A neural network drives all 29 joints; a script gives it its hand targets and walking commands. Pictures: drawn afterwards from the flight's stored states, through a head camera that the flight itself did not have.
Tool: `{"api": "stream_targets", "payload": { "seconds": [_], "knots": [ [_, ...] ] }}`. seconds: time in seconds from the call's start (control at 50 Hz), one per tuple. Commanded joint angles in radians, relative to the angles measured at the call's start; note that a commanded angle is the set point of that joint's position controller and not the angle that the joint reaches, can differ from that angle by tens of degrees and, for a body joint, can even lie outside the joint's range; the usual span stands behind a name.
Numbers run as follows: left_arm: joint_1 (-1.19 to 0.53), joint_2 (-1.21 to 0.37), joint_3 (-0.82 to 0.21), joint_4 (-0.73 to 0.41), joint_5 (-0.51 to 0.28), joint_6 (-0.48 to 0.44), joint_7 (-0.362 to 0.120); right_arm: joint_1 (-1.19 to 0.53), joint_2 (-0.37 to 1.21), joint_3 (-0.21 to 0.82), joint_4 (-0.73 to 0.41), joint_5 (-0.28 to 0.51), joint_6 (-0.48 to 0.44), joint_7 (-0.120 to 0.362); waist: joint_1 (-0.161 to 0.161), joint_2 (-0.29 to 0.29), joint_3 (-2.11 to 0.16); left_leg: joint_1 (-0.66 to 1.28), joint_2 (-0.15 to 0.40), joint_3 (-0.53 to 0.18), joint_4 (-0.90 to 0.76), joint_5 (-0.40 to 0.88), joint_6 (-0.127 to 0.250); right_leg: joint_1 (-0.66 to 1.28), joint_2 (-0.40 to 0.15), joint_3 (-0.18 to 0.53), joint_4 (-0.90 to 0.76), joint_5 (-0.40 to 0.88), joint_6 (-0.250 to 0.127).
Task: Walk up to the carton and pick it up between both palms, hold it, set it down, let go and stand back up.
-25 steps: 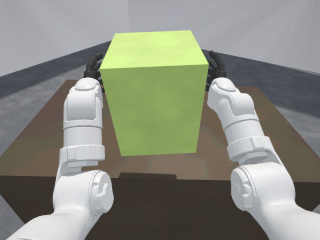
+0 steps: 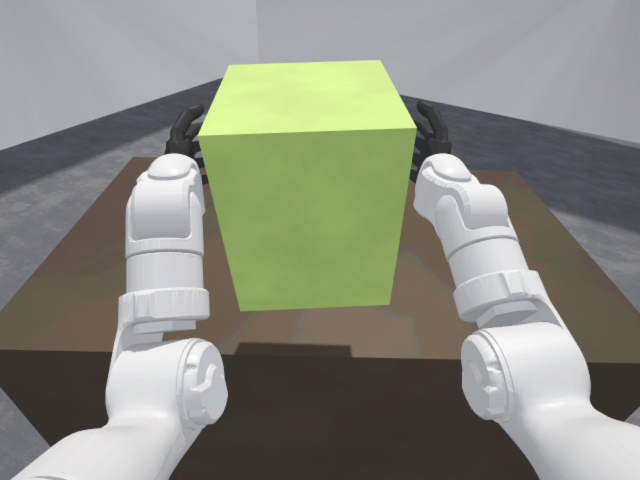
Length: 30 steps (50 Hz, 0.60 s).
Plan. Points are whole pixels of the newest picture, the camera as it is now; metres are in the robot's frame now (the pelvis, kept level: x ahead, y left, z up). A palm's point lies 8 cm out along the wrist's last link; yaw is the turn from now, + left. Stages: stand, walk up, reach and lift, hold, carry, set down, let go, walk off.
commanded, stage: hold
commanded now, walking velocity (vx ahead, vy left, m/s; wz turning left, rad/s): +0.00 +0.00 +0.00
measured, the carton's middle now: (310, 185) +0.42 -0.02 +0.22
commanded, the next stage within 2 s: set down in 0.08 s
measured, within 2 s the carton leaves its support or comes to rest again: neither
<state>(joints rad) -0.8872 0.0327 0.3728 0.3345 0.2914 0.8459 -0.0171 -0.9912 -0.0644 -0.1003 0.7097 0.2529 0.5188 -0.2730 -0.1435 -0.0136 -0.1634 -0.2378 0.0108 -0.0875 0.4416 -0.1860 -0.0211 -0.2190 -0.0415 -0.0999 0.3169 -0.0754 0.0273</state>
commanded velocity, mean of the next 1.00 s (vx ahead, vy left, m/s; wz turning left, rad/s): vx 0.00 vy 0.00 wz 0.00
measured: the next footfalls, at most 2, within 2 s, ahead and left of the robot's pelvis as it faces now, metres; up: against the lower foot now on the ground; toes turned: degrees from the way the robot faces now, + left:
none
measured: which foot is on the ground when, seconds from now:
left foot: down 0.00-1.00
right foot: down 0.00-1.00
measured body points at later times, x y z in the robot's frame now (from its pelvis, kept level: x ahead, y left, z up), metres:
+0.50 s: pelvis +0.00 +0.00 +0.00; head -0.06 +0.02 +0.45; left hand +0.43 +0.12 +0.26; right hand +0.40 -0.17 +0.27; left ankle +0.03 +0.13 -0.74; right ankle +0.06 -0.14 -0.74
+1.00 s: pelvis +0.02 +0.01 +0.00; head +0.00 +0.03 +0.45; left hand +0.47 +0.11 +0.21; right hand +0.42 -0.18 +0.22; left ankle +0.03 +0.13 -0.74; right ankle +0.06 -0.14 -0.74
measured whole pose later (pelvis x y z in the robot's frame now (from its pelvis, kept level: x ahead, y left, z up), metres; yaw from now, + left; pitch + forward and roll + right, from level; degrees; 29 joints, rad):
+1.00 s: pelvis +0.02 +0.01 +0.00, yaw +0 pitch -1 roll -2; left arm -0.94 0.04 0.39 0.71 0.35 0.36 -0.06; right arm -0.86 0.00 -0.23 0.75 -0.03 0.07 -0.22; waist -0.14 -0.02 -0.05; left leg -0.20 0.01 -0.09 0.43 -0.20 -0.02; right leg -0.17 -0.04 -0.10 0.28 -0.08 0.03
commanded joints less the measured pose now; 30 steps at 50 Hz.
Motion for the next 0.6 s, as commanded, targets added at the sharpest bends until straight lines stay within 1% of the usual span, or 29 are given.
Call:
{"api": "stream_targets", "payload": {
  "seconds": [0.0, 0.02, 0.04, 0.06, 0.08, 0.1, 0.12, 0.14, 0.16, 0.18, 0.2, 0.22, 0.24, 0.26, 0.28, 0.3, 0.32, 0.34, 0.36, 0.38, 0.4, 0.42, 0.44, 0.46, 0.48, 0.5, 0.54, 0.56, 0.58],
  "knots": [
    [-0.760, -0.513, -0.317, -0.069, -0.120, -0.076, -0.126, -0.810, 0.549, 0.373, -0.260, 0.184, 0.005, 0.212, 0.169, 0.097, -0.327, -0.001, -0.050, 0.063, -0.199, 0.024, -0.009, 0.474, 0.163, 0.031, 0.018, -0.057, -0.017],
    [-0.705, -0.537, -0.329, -0.067, -0.119, -0.072, -0.133, -0.785, 0.551, 0.362, -0.294, 0.172, -0.010, 0.206, 0.161, 0.104, -0.358, 0.015, -0.044, 0.061, -0.200, 0.069, -0.014, 0.477, 0.157, 0.044, 0.020, -0.018, -0.017],
    [-0.730, -0.563, -0.389, -0.120, -0.152, -0.081, -0.129, -0.784, 0.564, 0.385, -0.317, 0.171, -0.014, 0.204, 0.147, 0.108, -0.413, 0.043, -0.031, 0.049, -0.184, 0.124, -0.025, 0.501, 0.155, 0.037, 0.028, 0.032, -0.019],
    [-0.695, -0.535, -0.352, -0.099, -0.126, -0.071, -0.129, -0.787, 0.554, 0.390, -0.282, 0.188, 0.000, 0.205, 0.159, 0.079, -0.357, 0.039, -0.032, 0.041, -0.181, 0.130, -0.030, 0.481, 0.150, 0.045, 0.014, 0.008, -0.022],
    [-0.749, -0.545, -0.369, -0.004, -0.159, -0.083, -0.134, -0.775, 0.566, 0.357, -0.281, 0.160, -0.007, 0.200, 0.069, 0.087, -0.309, 0.061, -0.052, 0.080, -0.172, 0.137, -0.015, 0.431, 0.153, 0.046, -0.032, -0.033, -0.017],
    [-0.742, -0.553, -0.401, -0.059, -0.169, -0.089, -0.134, -0.791, 0.572, 0.382, -0.354, 0.173, -0.021, 0.197, 0.084, 0.090, -0.352, 0.107, -0.043, 0.076, -0.152, 0.217, -0.032, 0.439, 0.153, 0.046, -0.026, 0.019, -0.016],
    [-0.785, -0.568, -0.420, -0.090, -0.196, -0.107, -0.136, -0.826, 0.575, 0.363, -0.387, 0.164, -0.040, 0.198, 0.072, 0.071, -0.429, 0.133, -0.052, 0.067, -0.134, 0.247, -0.036, 0.421, 0.153, 0.044, -0.025, 0.030, -0.020],
    [-0.769, -0.558, -0.356, -0.025, -0.165, -0.113, -0.131, -0.852, 0.574, 0.316, -0.340, 0.124, -0.044, 0.200, 0.089, 0.073, -0.342, 0.095, -0.048, 0.071, -0.163, 0.140, -0.019, 0.395, 0.152, 0.042, -0.035, -0.033, -0.018],
    [-0.771, -0.554, -0.369, -0.009, -0.172, -0.124, -0.132, -0.825, 0.585, 0.340, -0.326, 0.120, -0.054, 0.199, 0.092, 0.067, -0.345, 0.078, -0.054, 0.088, -0.171, 0.118, -0.010, 0.425, 0.150, 0.041, -0.027, -0.011, -0.012],
    [-0.778, -0.571, -0.368, 0.001, -0.164, -0.132, -0.140, -0.799, 0.558, 0.314, -0.299, 0.094, -0.066, 0.198, 0.072, 0.065, -0.325, 0.078, -0.049, 0.081, -0.163, 0.122, -0.024, 0.422, 0.141, 0.043, -0.028, -0.006, -0.012],
    [-0.752, -0.564, -0.334, 0.031, -0.132, -0.152, -0.147, -0.823, 0.561, 0.289, -0.326, 0.069, -0.086, 0.195, 0.094, 0.085, -0.297, 0.067, -0.059, 0.089, -0.185, 0.072, -0.013, 0.440, 0.154, 0.026, -0.017, -0.023, -0.002],
    [-0.759, -0.528, -0.312, 0.061, -0.123, -0.165, -0.155, -0.811, 0.548, 0.247, -0.267, 0.027, -0.105, 0.200, 0.078, 0.080, -0.289, 0.053, -0.047, 0.090, -0.189, 0.050, -0.012, 0.467, 0.143, 0.027, -0.015, -0.032, -0.003],
    [-0.787, -0.522, -0.320, 0.058, -0.131, -0.185, -0.159, -0.811, 0.548, 0.242, -0.262, 0.008, -0.133, 0.205, 0.075, 0.080, -0.291, 0.054, -0.042, 0.097, -0.189, 0.068, -0.025, 0.472, 0.138, 0.032, -0.016, -0.019, -0.004],
    [-0.823, -0.536, -0.311, 0.063, -0.115, -0.215, -0.162, -0.837, 0.556, 0.202, -0.245, -0.033, -0.165, 0.208, 0.070, 0.096, -0.274, 0.039, -0.035, 0.083, -0.205, 0.011, -0.012, 0.462, 0.133, 0.020, -0.012, -0.057, -0.005],
    [-0.789, -0.538, -0.308, 0.112, -0.110, -0.224, -0.171, -0.839, 0.547, 0.183, -0.226, -0.065, -0.183, 0.207, 0.068, 0.069, -0.283, 0.042, -0.043, 0.095, -0.204, -0.004, -0.015, 0.460, 0.131, 0.008, -0.015, -0.063, -0.006],
    [-0.806, -0.486, -0.240, 0.181, -0.075, -0.260, -0.186, -0.817, 0.574, 0.152, -0.174, -0.105, -0.215, 0.218, 0.075, 0.078, -0.222, 0.008, -0.046, 0.098, -0.217, -0.082, -0.007, 0.447, 0.114, 0.012, -0.029, -0.115, -0.008],
    [-0.833, -0.476, -0.223, 0.194, -0.062, -0.281, -0.191, -0.773, 0.581, 0.113, -0.124, -0.133, -0.235, 0.228, 0.074, 0.074, -0.197, -0.006, -0.031, 0.109, -0.248, -0.133, 0.007, 0.467, 0.118, -0.001, -0.023, -0.151, 0.001],
    [-0.815, -0.477, -0.223, 0.224, -0.051, -0.296, -0.202, -0.778, 0.595, 0.093, -0.105, -0.164, -0.254, 0.230, 0.079, 0.076, -0.187, -0.008, -0.028, 0.110, -0.261, -0.162, 0.020, 0.483, 0.115, -0.002, -0.017, -0.170, -0.004],
    [-0.778, -0.458, -0.192, 0.297, -0.038, -0.310, -0.215, -0.758, 0.594, 0.055, -0.066, -0.196, -0.281, 0.232, 0.085, 0.050, -0.166, -0.006, -0.041, 0.129, -0.260, -0.172, 0.024, 0.472, 0.111, 0.001, -0.023, -0.185, -0.005],
    [-0.800, -0.445, -0.172, 0.336, -0.033, -0.325, -0.223, -0.751, 0.576, 0.003, -0.046, -0.228, -0.301, 0.233, 0.055, 0.024, -0.163, -0.019, -0.049, 0.123, -0.270, -0.236, 0.028, 0.466, 0.116, -0.015, -0.031, -0.224, -0.003],
    [-0.779, -0.445, -0.166, 0.370, -0.026, -0.340, -0.234, -0.737, 0.594, -0.010, -0.038, -0.253, -0.317, 0.233, 0.070, 0.039, -0.146, -0.019, -0.040, 0.130, -0.278, -0.213, 0.031, 0.474, 0.111, -0.016, -0.031, -0.210, -0.003],
    [-0.757, -0.413, -0.116, 0.418, -0.004, -0.359, -0.236, -0.712, 0.606, -0.026, -0.011, -0.275, -0.331, 0.237, 0.083, 0.008, -0.136, -0.021, -0.049, 0.136, -0.274, -0.209, 0.045, 0.477, 0.112, -0.017, -0.033, -0.201, 0.002],
    [-0.757, -0.422, -0.120, 0.436, 0.011, -0.373, -0.242, -0.717, 0.617, -0.017, -0.025, -0.278, -0.351, 0.237, 0.084, 0.020, -0.134, 0.002, -0.045, 0.151, -0.271, -0.184, 0.045, 0.488, 0.110, -0.018, -0.035, -0.198, 0.001],
    [-0.783, -0.454, -0.150, 0.392, 0.004, -0.393, -0.236, -0.693, 0.618, 0.010, -0.044, -0.292, -0.369, 0.237, 0.085, 0.033, -0.181, 0.035, -0.042, 0.159, -0.271, -0.143, 0.035, 0.512, 0.105, -0.018, -0.026, -0.169, 0.005],
    [-0.796, -0.458, -0.146, 0.380, -0.007, -0.416, -0.224, -0.723, 0.650, 0.006, -0.063, -0.301, -0.399, 0.237, 0.087, 0.020, -0.230, 0.039, -0.050, 0.159, -0.264, -0.120, 0.040, 0.517, 0.110, -0.025, -0.024, -0.146, 0.018],
    [-0.816, -0.474, -0.168, 0.358, -0.018, -0.438, -0.209, -0.730, 0.648, 0.045, -0.097, -0.285, -0.426, 0.243, 0.109, 0.031, -0.284, 0.076, -0.051, 0.162, -0.247, -0.074, 0.035, 0.511, 0.113, -0.026, -0.025, -0.113, 0.014],
    [-0.863, -0.493, -0.206, 0.305, -0.037, -0.487, -0.188, -0.718, 0.691, 0.102, -0.088, -0.263, -0.455, 0.242, 0.103, 0.029, -0.328, 0.117, -0.059, 0.165, -0.213, 0.012, 0.021, 0.513, 0.108, -0.018, -0.028, -0.049, 0.008],
    [-0.867, -0.491, -0.199, 0.338, -0.038, -0.502, -0.184, -0.742, 0.691, 0.102, -0.077, -0.258, -0.466, 0.240, 0.090, 0.014, -0.350, 0.118, -0.062, 0.160, -0.205, 0.007, 0.029, 0.505, 0.105, -0.022, -0.032, -0.036, 0.011],
    [-0.893, -0.500, -0.218, 0.286, -0.043, -0.519, -0.183, -0.686, 0.721, 0.134, -0.058, -0.259, -0.467, 0.236, 0.086, 0.001, -0.355, 0.142, -0.067, 0.164, -0.199, 0.027, 0.027, 0.524, 0.098, -0.017, -0.028, -0.003, 0.015]
  ]
}}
